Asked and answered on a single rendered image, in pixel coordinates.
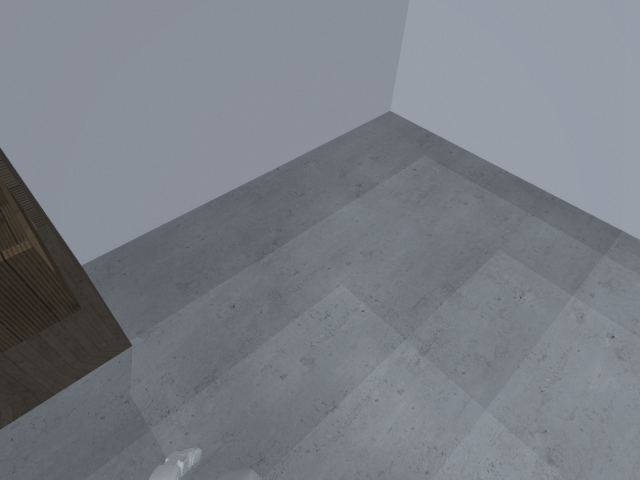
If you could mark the drawer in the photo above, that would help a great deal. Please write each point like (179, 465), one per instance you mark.
(34, 295)

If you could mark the robot left hand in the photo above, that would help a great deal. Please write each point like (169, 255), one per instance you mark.
(177, 464)

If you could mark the cabinet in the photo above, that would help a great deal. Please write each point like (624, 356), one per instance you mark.
(45, 364)

